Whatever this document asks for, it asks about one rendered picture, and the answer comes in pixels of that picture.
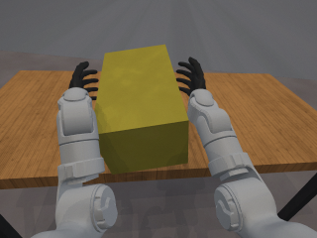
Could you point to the right robot upper arm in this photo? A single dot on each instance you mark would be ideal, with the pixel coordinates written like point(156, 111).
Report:
point(246, 207)

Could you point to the table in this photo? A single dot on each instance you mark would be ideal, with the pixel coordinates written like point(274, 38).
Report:
point(273, 125)

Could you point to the left robot upper arm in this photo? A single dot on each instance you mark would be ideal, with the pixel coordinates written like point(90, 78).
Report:
point(84, 212)

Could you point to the carton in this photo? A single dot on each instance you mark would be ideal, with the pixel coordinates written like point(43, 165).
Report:
point(141, 118)

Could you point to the robot left forearm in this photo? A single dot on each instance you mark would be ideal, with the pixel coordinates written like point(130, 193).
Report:
point(77, 134)

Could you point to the robot right forearm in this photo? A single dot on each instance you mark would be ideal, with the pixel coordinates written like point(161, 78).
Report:
point(224, 152)

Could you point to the left robot hand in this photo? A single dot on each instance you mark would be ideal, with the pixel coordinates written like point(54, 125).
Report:
point(78, 81)

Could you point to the right robot hand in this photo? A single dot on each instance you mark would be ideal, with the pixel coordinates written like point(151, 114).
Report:
point(196, 76)

